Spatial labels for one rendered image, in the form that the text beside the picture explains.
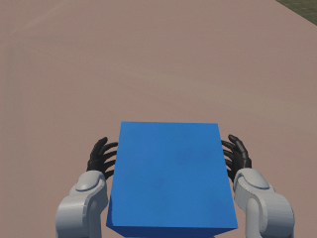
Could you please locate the robot left forearm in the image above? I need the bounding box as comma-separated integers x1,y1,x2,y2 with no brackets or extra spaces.
54,170,109,238

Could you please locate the robot left hand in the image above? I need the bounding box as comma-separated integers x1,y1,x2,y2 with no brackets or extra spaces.
86,137,118,180

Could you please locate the robot right hand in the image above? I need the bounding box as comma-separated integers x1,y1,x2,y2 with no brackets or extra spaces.
221,134,252,183

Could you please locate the robot right forearm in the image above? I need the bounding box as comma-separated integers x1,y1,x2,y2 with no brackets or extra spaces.
233,168,295,238

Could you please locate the carton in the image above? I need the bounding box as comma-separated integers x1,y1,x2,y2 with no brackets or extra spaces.
106,121,239,238

